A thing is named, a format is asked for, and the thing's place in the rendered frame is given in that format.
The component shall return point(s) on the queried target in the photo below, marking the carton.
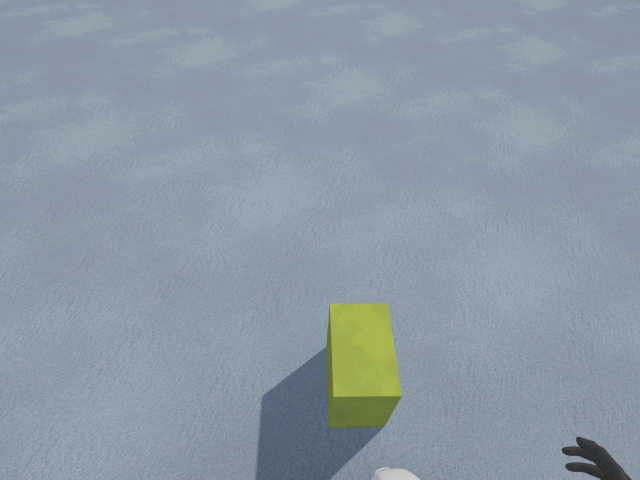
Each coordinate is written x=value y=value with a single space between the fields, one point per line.
x=362 y=374

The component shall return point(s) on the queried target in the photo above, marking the robot right hand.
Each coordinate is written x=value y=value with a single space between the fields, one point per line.
x=606 y=467

